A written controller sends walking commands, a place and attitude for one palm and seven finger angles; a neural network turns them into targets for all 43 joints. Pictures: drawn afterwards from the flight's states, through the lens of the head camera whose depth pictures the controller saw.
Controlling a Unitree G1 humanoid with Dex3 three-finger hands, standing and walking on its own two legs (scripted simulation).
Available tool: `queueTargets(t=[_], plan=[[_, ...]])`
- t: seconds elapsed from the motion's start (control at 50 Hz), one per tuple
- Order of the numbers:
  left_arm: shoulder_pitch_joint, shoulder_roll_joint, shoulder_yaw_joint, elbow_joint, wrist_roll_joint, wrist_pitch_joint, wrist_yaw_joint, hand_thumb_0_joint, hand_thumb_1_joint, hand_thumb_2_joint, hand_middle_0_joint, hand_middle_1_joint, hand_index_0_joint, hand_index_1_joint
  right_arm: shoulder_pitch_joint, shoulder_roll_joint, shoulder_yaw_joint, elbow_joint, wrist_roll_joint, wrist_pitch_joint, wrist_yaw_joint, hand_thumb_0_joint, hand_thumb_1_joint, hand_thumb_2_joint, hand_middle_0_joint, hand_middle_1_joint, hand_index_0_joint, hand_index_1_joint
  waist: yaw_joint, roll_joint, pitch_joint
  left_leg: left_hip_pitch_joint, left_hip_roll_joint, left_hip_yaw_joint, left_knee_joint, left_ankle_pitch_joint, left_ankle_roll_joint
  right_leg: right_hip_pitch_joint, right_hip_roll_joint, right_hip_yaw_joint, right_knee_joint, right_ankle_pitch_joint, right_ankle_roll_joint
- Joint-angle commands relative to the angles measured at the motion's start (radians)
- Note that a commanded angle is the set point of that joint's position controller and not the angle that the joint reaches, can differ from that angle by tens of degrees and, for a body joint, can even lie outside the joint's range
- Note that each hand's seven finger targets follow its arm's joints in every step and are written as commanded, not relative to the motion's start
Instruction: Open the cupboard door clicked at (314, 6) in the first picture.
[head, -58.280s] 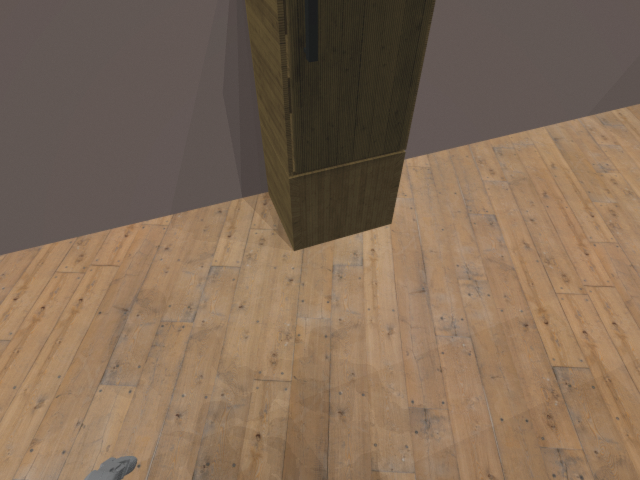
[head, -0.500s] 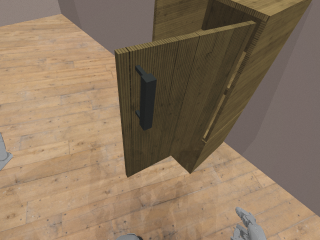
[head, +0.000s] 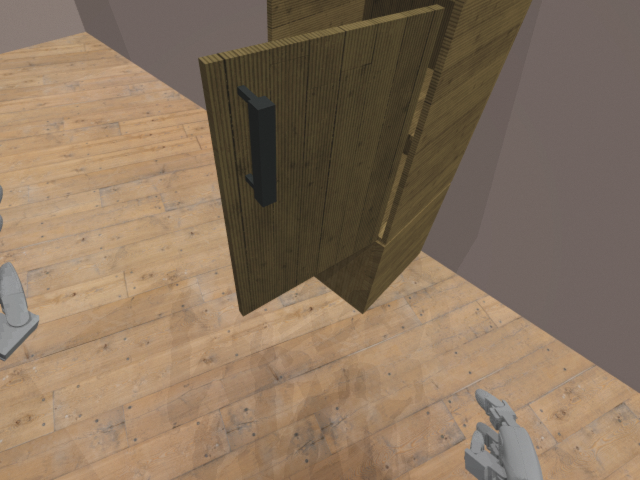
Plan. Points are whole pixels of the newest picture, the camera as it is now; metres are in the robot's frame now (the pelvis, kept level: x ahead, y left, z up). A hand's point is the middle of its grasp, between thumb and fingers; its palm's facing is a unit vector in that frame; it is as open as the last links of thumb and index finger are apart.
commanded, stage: stop stepping back and stand still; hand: left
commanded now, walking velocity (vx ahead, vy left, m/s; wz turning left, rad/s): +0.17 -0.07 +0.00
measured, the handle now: (255, 148) +0.51 +0.11 +0.14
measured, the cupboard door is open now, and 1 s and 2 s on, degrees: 78 78 78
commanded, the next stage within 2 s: let the arm hang, fingers relaxed in 0.60 s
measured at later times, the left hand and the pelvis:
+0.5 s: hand out of the picture +0.14 +0.27 +0.18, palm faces +0.41 -0.78 -0.46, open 7.4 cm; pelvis -0.06 +0.01 +0.00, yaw +2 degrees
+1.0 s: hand out of the picture +0.01 +0.20 -0.16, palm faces +0.21 -0.97 -0.16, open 7.0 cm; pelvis -0.06 +0.03 -0.01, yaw +9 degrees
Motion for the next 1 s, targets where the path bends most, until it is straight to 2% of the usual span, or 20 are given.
queueTargets(t=[0.0,0.06,0.08,0.1,0.16,0.26,0.3,0.34,0.46,0.48,0.52,0.58,0.66,0.68,0.72,0.78,0.82,0.88,0.92,0.98], plan=[[0.142,0.172,0.132,-0.298,0.004,-0.072,0.018,0.0,0.9,0.9,-0.2,-0.3,-0.2,-0.3,-0.085,-0.141,-0.044,-0.172,-0.008,-0.048,0.009,0.0,-0.9,-0.9,0.2,0.3,0.2,0.3,0.055,0.262,-0.174,-0.067,0.199,-0.244,-0.373,-0.445,-0.039,0.225,0.033,-0.084,-0.124,0.053,-0.017],[0.185,0.164,0.118,-0.251,0.023,-0.077,0.005,0.0,0.9,0.9,-0.2,-0.3,-0.2,-0.3,-0.097,-0.128,-0.051,-0.173,-0.012,-0.01,0.016,0.0,-0.9,-0.9,0.2,0.3,0.2,0.3,0.057,0.089,-0.101,-0.194,0.068,-0.077,-0.044,-0.458,-0.078,0.199,-0.059,0.038,-0.364,-0.08,-0.075],[0.158,0.174,0.12,-0.235,0.021,-0.074,0.005,0.0,0.9,0.9,-0.2,-0.3,-0.2,-0.3,-0.086,-0.13,-0.066,-0.157,-0.008,0.002,0.014,0.0,-0.9,-0.9,0.2,0.3,0.2,0.3,0.051,-0.183,-0.078,-0.106,-0.003,-0.029,0.377,-0.333,-0.09,-0.068,-0.257,0.354,-0.559,-0.298,-0.162],[0.088,0.172,0.127,-0.262,0.002,-0.074,0.009,0.0,0.9,0.9,-0.2,-0.3,-0.2,-0.3,-0.089,-0.144,-0.073,-0.142,-0.01,0.005,0.011,0.0,-0.9,-0.9,0.2,0.3,0.2,0.3,0.048,-0.235,-0.04,-0.171,0.009,-0.075,0.626,-0.305,-0.093,-0.182,-0.375,0.493,-0.611,-0.307,-0.238],[-0.056,0.179,0.133,-0.164,0.015,-0.088,0.006,0.0,0.9,0.9,-0.2,-0.3,-0.2,-0.3,-0.046,-0.119,-0.052,-0.111,-0.025,-0.018,0.003,0.0,-0.9,-0.9,0.2,0.3,0.2,0.3,-0.016,-0.083,-0.052,-0.114,0.123,-0.081,0.519,-0.213,-0.08,-0.19,-0.295,0.279,-0.513,-0.164,-0.175],[-0.179,0.094,0.009,-0.125,0.044,-0.085,0.029,0.0,0.9,0.9,-0.2,-0.3,-0.2,-0.3,-0.032,-0.142,-0.052,-0.095,-0.019,-0.058,-0.045,0.0,-0.9,-0.9,0.2,0.3,0.2,0.3,0.006,0.085,-0.063,0.202,0.073,0.026,-0.035,-0.27,-0.035,-0.175,-0.161,0.065,-0.302,-0.133,-0.094],[-0.172,0.111,0.023,-0.216,0.04,-0.104,0.036,0.0,0.9,0.9,-0.2,-0.3,-0.2,-0.3,-0.031,-0.165,-0.052,-0.127,-0.015,-0.074,-0.039,0.0,-0.9,-0.9,0.2,0.3,0.2,0.3,0.017,0.386,-0.09,0.242,0.298,-0.371,-0.225,-0.328,0.058,-0.233,-0.013,-0.076,0.074,0.04,-0.001],[-0.129,0.163,0.079,-0.249,0.049,-0.105,0.028,0.0,0.9,0.9,-0.2,-0.3,-0.2,-0.3,-0.036,-0.152,-0.062,-0.125,-0.022,-0.082,-0.018,0.0,-0.9,-0.9,0.2,0.3,0.2,0.3,0.04,0.192,-0.112,0.158,0.328,-0.343,-0.223,-0.101,0.098,-0.172,0.01,-0.072,0.213,0.009,0.013],[0.072,0.166,0.124,-0.251,0.037,-0.096,0.016,0.0,0.9,0.9,-0.2,-0.3,-0.2,-0.3,-0.07,-0.135,-0.045,-0.131,-0.018,-0.069,0.022,0.0,-0.9,-0.9,0.2,0.3,0.2,0.3,0.045,0.267,-0.055,-0.137,0.266,-0.189,-0.147,-0.31,0.037,0.166,0.004,-0.09,-0.131,0.096,-0.007],[0.084,0.179,0.141,-0.225,0.038,-0.095,0.015,0.0,0.9,0.9,-0.2,-0.3,-0.2,-0.3,-0.071,-0.126,-0.049,-0.135,-0.02,-0.055,0.021,0.0,-0.9,-0.9,0.2,0.3,0.2,0.3,0.053,0.15,-0.055,-0.222,0.207,-0.136,-0.021,-0.364,0.006,0.247,-0.023,-0.009,-0.247,0.083,-0.032],[0.039,0.186,0.139,-0.179,0.015,-0.077,0.006,0.0,0.9,0.9,-0.2,-0.3,-0.2,-0.3,-0.09,-0.12,-0.065,-0.151,-0.008,-0.031,0.016,0.0,-0.9,-0.9,0.2,0.3,0.2,0.3,0.044,-0.226,-0.028,-0.316,0.042,-0.025,0.511,-0.399,-0.065,0.105,-0.34,0.531,-0.532,-0.098,-0.18],[-0.023,0.165,0.149,-0.091,0.016,-0.103,0.002,0.0,0.9,0.9,-0.2,-0.3,-0.2,-0.3,-0.024,-0.11,-0.054,-0.091,-0.022,-0.039,0.015,0.0,-0.9,-0.9,0.2,0.3,0.2,0.3,0.001,-0.024,-0.066,-0.177,0.1,-0.068,0.626,-0.254,-0.08,-0.067,-0.3,0.366,-0.529,-0.098,-0.17],[-0.021,0.127,0.095,-0.102,0.022,-0.107,0.004,0.0,0.9,0.9,-0.2,-0.3,-0.2,-0.3,-0.06,-0.108,-0.034,-0.106,-0.02,-0.048,-0.006,0.0,-0.9,-0.9,0.2,0.3,0.2,0.3,0.03,-0.073,-0.085,0.0,0.091,0.011,0.269,-0.229,-0.065,-0.052,-0.228,0.149,-0.472,0.102,-0.131],[-0.12,-0.125,-0.266,0.61,0.124,0.093,-0.113,0.0,0.9,0.9,-0.2,-0.3,-0.2,-0.3,0.006,-0.165,-0.07,0.153,-0.025,-0.015,0.107,0.0,-0.9,-0.9,0.2,0.3,0.2,0.3,-0.033,0.037,-0.045,-0.119,0.146,-0.013,0.294,-0.296,-0.072,-0.049,-0.298,-0.026,-0.26,0.517,-0.152],[-0.083,-0.148,-0.294,0.656,0.1,0.175,-0.138,0.0,0.9,0.9,-0.2,-0.3,-0.2,-0.3,0.113,-0.072,-0.046,0.11,-0.02,0.076,0.093,0.0,-0.9,-0.9,0.2,0.3,0.2,0.3,-0.031,0.024,-0.101,0.082,0.081,0.026,0.154,-0.154,-0.083,-0.138,-0.199,-0.021,-0.205,0.292,-0.106],[-0.116,-0.183,-0.34,0.769,0.092,0.186,-0.143,0.0,0.9,0.9,-0.2,-0.3,-0.2,-0.3,0.077,-0.195,-0.064,0.072,-0.06,0.094,0.085,0.0,-0.9,-0.9,0.2,0.3,0.2,0.3,0.004,0.11,-0.078,0.003,0.361,-0.399,-0.051,0.01,0.1,-0.249,-0.046,-0.105,0.106,0.04,-0.006],[-0.223,-0.163,-0.346,0.833,0.084,0.179,-0.146,0.0,0.9,0.9,-0.2,-0.3,-0.2,-0.3,0.021,-0.23,-0.064,0.063,-0.084,0.092,0.062,0.0,-0.9,-0.9,0.2,0.3,0.2,0.3,0.029,0.006,-0.075,-0.059,0.4,-0.437,-0.103,0.194,0.166,-0.181,-0.055,0.015,0.197,-0.033,0.001],[-0.233,-0.148,-0.362,1.046,0.079,0.173,-0.134,0.0,0.9,0.9,-0.2,-0.3,-0.2,-0.3,0.009,-0.176,-0.032,0.14,-0.069,0.095,0.054,0.0,-0.9,-0.9,0.2,0.3,0.2,0.3,0.048,0.209,-0.167,0.081,0.277,-0.244,-0.027,0.602,0.066,-0.017,-0.043,-0.01,0.007,0.192,0.006],[-0.171,-0.1,-0.368,1.179,0.078,0.158,-0.127,0.0,0.9,0.9,-0.2,-0.3,-0.2,-0.3,-0.013,-0.132,-0.025,0.174,-0.042,0.106,0.055,0.0,-0.9,-0.9,0.2,0.3,0.2,0.3,0.063,0.149,-0.208,0.033,0.15,-0.117,0.05,0.269,-0.031,0.147,-0.099,0.088,-0.162,0.557,-0.021],[-0.242,-0.1,-0.389,1.311,0.074,0.143,-0.124,0.0,0.9,0.9,-0.2,-0.3,-0.2,-0.3,0.068,-0.067,-0.028,0.263,-0.029,0.144,0.05,0.0,-0.9,-0.9,0.2,0.3,0.2,0.3,0.001,-0.055,-0.122,0.097,0.063,-0.049,0.136,-0.246,-0.079,0.007,-0.262,0.266,-0.387,0.437,-0.133]])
